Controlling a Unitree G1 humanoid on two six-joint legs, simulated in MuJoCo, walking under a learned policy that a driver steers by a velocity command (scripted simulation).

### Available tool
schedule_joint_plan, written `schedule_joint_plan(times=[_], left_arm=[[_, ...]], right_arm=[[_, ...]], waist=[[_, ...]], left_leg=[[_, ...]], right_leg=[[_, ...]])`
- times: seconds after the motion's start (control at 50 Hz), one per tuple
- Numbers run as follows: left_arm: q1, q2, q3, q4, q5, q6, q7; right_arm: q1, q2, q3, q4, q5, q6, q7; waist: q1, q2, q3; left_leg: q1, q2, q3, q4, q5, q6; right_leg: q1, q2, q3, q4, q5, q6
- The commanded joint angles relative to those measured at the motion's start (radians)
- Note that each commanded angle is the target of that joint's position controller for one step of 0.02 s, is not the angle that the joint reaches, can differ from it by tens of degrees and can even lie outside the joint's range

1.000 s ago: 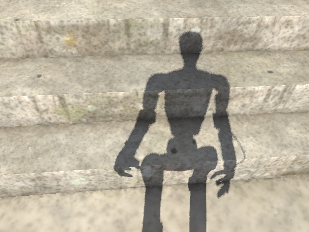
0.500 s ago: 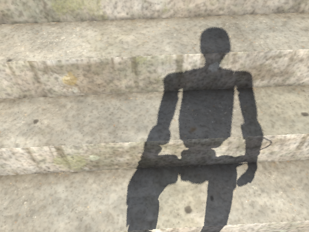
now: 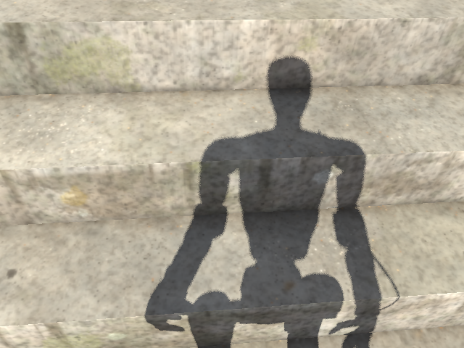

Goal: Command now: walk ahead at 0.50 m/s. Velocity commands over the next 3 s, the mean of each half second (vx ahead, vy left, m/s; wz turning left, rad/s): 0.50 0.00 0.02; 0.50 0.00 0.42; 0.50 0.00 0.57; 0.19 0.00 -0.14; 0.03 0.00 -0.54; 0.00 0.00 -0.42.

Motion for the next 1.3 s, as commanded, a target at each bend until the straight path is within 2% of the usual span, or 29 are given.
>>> schedule_joint_plan(times=[0.02, 0.14, 0.22, 0.26, 0.3, 0.32, 0.34, 0.36, 0.38, 0.42, 0.48, 0.58, 0.66, 0.76, 0.8, 0.84, 0.86, 0.88, 0.9, 0.92, 0.98, 1.02, 1.06, 1.12, 1.2, 1.22, 1.26, 1.28, 1.3], left_arm=[[-0.029, -0.020, -0.008, -0.079, -0.007, 0.016, 0.022], [-0.400, -0.075, -0.065, -0.356, -0.019, 0.008, 0.052], [-0.494, -0.090, -0.109, -0.502, -0.024, 0.009, 0.029], [-0.362, -0.147, -0.133, -0.475, -0.034, 0.024, 0.019], [0.049, 0.003, -0.063, -0.334, -0.059, 0.016, 0.034], [0.189, 0.065, -0.037, -0.299, -0.027, 0.011, 0.034], [0.274, 0.175, 0.004, -0.236, 0.006, 0.005, 0.037], [0.290, 0.329, 0.053, -0.164, -0.016, 0.031, 0.058], [0.144, 0.287, 0.057, -0.181, -0.041, 0.040, 0.051], [-0.008, 0.113, 0.018, -0.062, -0.042, 0.029, 0.026], [0.040, -0.077, -0.026, 0.065, -0.006, -0.035, 0.005], [0.206, -0.017, -0.032, 0.148, -0.007, -0.115, -0.023], [0.297, 0.053, -0.027, 0.182, -0.026, -0.130, -0.016], [0.462, 0.115, 0.001, 0.205, -0.050, -0.092, 0.066], [0.388, 0.125, -0.010, 0.124, -0.114, -0.095, 0.088], [0.360, 0.236, 0.016, 0.068, -0.120, -0.108, 0.084], [0.333, 0.274, 0.031, 0.013, -0.119, -0.110, 0.054], [0.298, 0.257, 0.037, -0.068, -0.070, -0.126, 0.020], [0.147, 0.203, 0.042, -0.145, -0.041, -0.124, -0.024], [0.087, 0.115, 0.042, -0.207, 0.004, -0.121, -0.036], [-0.020, -0.078, -0.037, -0.365, 0.020, -0.079, 0.013], [0.071, -0.117, -0.067, -0.347, 0.012, -0.062, 0.021], [0.034, -0.105, -0.079, -0.369, -0.002, -0.048, 0.027], [-0.140, -0.145, -0.098, -0.428, -0.006, -0.025, 0.047], [-0.466, -0.160, -0.126, -0.590, 0.017, -0.021, 0.034], [-0.543, -0.149, -0.132, -0.621, 0.011, -0.015, 0.022], [-0.484, -0.201, -0.139, -0.611, 0.009, -0.009, 0.014], [-0.330, -0.140, -0.118, -0.532, -0.019, -0.011, 0.010], [-0.215, -0.093, -0.089, -0.490, -0.034, -0.010, 0.020]], right_arm=[[0.110, -0.106, -0.010, -0.011, -0.005, -0.016, -0.013], [0.201, -0.104, 0.005, 0.043, -0.013, -0.029, -0.023], [0.123, -0.106, 0.026, 0.044, 0.019, 0.000, -0.037], [0.074, -0.122, 0.018, 0.005, 0.050, 0.024, -0.046], [0.029, -0.272, -0.009, -0.068, 0.065, -0.009, -0.018], [-0.017, -0.355, -0.049, -0.080, 0.095, -0.025, 0.002], [-0.026, -0.302, -0.053, -0.119, 0.088, -0.043, 0.032], [-0.029, -0.163, -0.043, -0.176, 0.058, -0.049, 0.071], [-0.009, -0.109, -0.043, -0.190, -0.002, -0.039, 0.075], [-0.210, -0.008, -0.023, -0.326, -0.042, 0.004, 0.045], [-0.186, 0.073, 0.019, -0.381, -0.022, 0.027, 0.007], [-0.365, 0.103, 0.044, -0.434, 0.018, 0.048, -0.018], [-0.528, 0.105, 0.058, -0.520, 0.008, 0.065, -0.045], [-0.675, 0.108, 0.085, -0.597, 0.013, 0.109, -0.001], [-0.609, 0.073, 0.094, -0.542, 0.059, 0.103, -0.001], [-0.283, 0.021, 0.072, -0.451, 0.022, 0.115, -0.009], [-0.213, -0.042, 0.047, -0.433, 0.001, 0.105, 0.002], [-0.178, -0.135, 0.005, -0.416, -0.011, 0.113, 0.003], [-0.202, -0.254, -0.049, -0.400, -0.008, 0.147, -0.023], [-0.318, -0.244, -0.071, -0.409, -0.008, 0.146, -0.023], [-0.285, -0.050, -0.022, -0.229, -0.022, 0.064, -0.020], [-0.246, -0.001, -0.008, -0.186, -0.018, 0.034, -0.003], [-0.200, -0.041, -0.009, -0.184, -0.011, 0.007, 0.009], [-0.040, -0.084, -0.015, -0.141, -0.017, -0.028, 0.033], [0.060, -0.080, -0.022, -0.134, -0.006, -0.032, 0.018], [0.082, -0.096, -0.034, -0.154, 0.018, -0.016, -0.012], [0.103, -0.094, -0.050, -0.164, 0.008, 0.006, -0.057], [-0.034, -0.118, -0.057, -0.233, 0.030, 0.014, -0.056], [-0.053, -0.162, -0.070, -0.277, 0.022, 0.001, -0.048]], waist=[[-0.001, 0.163, 0.060], [-0.060, 0.125, 0.183], [-0.034, 0.082, 0.202], [0.001, 0.089, 0.062], [0.196, 0.229, -0.305], [0.278, 0.276, -0.435], [0.272, 0.092, -0.464], [0.216, -0.316, -0.481], [0.133, -0.155, -0.494], [0.010, 0.054, -0.085], [-0.070, 0.012, 0.064], [-0.028, 0.039, 0.092], [-0.012, 0.035, 0.112], [0.060, -0.110, -0.003], [0.009, -0.050, -0.113], [-0.105, -0.217, -0.337], [-0.127, -0.201, -0.412], [-0.131, -0.081, -0.430], [-0.148, 0.235, -0.398], [-0.084, 0.104, -0.334], [0.068, -0.078, 0.098], [0.118, -0.050, 0.140], [0.106, -0.018, 0.154], [0.031, 0.102, 0.079], [-0.054, 0.104, 0.098], [-0.090, 0.102, 0.062], [-0.051, 0.145, -0.037], [0.037, 0.113, -0.132], [0.079, 0.154, -0.278]], left_leg=[[0.055, 0.312, -0.321, -0.173, 0.084, 0.215], [0.294, 0.394, -0.364, -0.247, -0.174, 0.150], [0.053, 0.280, -0.192, -0.430, -0.027, 0.101], [-0.069, 0.263, -0.050, -0.519, 0.572, 0.121], [0.087, 0.325, -0.040, -0.045, 1.817, 0.120], [0.199, 0.316, -0.040, 0.224, 1.897, 0.073], [-0.004, 0.217, -0.091, 0.553, 1.387, 0.012], [-0.308, -0.087, -0.142, 1.059, 0.142, -0.041], [-0.400, -0.051, -0.348, 1.451, 0.122, -0.021], [-0.622, 0.042, -0.212, 1.563, 0.233, 0.005], [-0.808, 0.007, -0.265, 1.750, 0.179, 0.063], [-1.074, -0.040, -0.178, 1.897, 0.151, 0.075], [-1.258, -0.016, -0.129, 1.885, 0.042, 0.074], [-1.045, 0.093, 0.122, 1.375, -0.111, 0.073], [-0.555, -0.021, 0.275, 0.951, -0.220, 0.091], [-0.363, -0.074, 0.195, 0.850, -0.330, 0.143], [-0.195, -0.105, 0.087, 0.647, -0.333, 0.148], [0.012, -0.003, -0.275, 0.494, -0.390, 0.203], [0.083, 0.193, -0.999, 0.017, -0.764, 0.329], [0.007, 0.273, -1.166, -0.180, -0.772, 0.301], [-0.345, 0.187, -0.701, 0.000, -0.421, 0.164], [-0.348, 0.107, -0.450, 0.035, -0.151, 0.099], [-0.319, 0.096, -0.368, 0.025, 0.002, 0.075], [-0.142, 0.150, -0.460, -0.040, 0.001, 0.109], [-0.107, 0.128, -0.495, -0.198, -0.037, 0.106], [-0.103, 0.163, -0.504, -0.345, 0.157, 0.152], [0.031, 0.185, -0.421, -0.322, 0.532, 0.172], [-0.066, 0.126, -0.235, -0.259, 1.019, 0.130], [-0.064, 0.155, -0.263, -0.128, 1.471, 0.136]], right_leg=[[-0.281, 0.017, -0.039, 0.306, -0.078, 0.012], [-0.853, -0.028, 0.032, 0.608, -0.393, -0.056], [-0.562, -0.067, -0.086, 0.166, -0.341, -0.053], [0.024, -0.036, -0.160, -0.189, -0.220, -0.100], [0.507, 0.100, -0.186, -0.305, -0.142, -0.123], [0.608, 0.116, -0.086, -0.520, -0.131, -0.129], [0.772, -0.048, 0.286, -0.781, -0.090, -0.185], [0.879, -0.293, 0.878, -1.255, 0.189, -0.251], [0.782, -0.316, 0.998, -1.300, -0.051, -0.215], [0.442, -0.232, 0.709, -1.243, -0.551, -0.171], [0.329, -0.177, 0.330, -1.242, -0.255, -0.091], [0.448, -0.203, 0.073, -1.384, 0.145, -0.023], [0.585, -0.167, -0.051, -1.452, 0.089, 0.010], [0.823, -0.180, -0.128, -1.675, 0.379, -0.071], [0.741, -0.164, -0.252, -1.518, 1.535, -0.085], [0.964, -0.278, -0.234, -1.126, 2.032, -0.127], [0.939, -0.270, -0.213, -0.900, 1.899, -0.139], [0.637, -0.204, -0.147, -0.643, 1.467, -0.101], [0.208, 0.105, -0.096, -0.117, 0.299, -0.025], [0.043, 0.098, 0.134, 0.372, 0.216, -0.001], [-0.218, 0.043, 0.117, 0.541, 0.229, -0.048], [-0.276, 0.030, 0.100, 0.520, 0.202, -0.063], [-0.344, 0.012, 0.065, 0.415, 0.179, -0.053], [-0.613, 0.016, -0.007, 0.758, 0.015, -0.063], [-0.639, -0.014, -0.065, 0.507, -0.074, -0.058], [-0.488, -0.014, -0.110, 0.287, -0.087, -0.049], [-0.296, -0.021, -0.073, 0.114, -0.135, -0.067], [0.077, 0.052, -0.176, -0.187, -0.207, -0.082], [0.337, 0.098, -0.173, -0.233, -0.268, -0.094]])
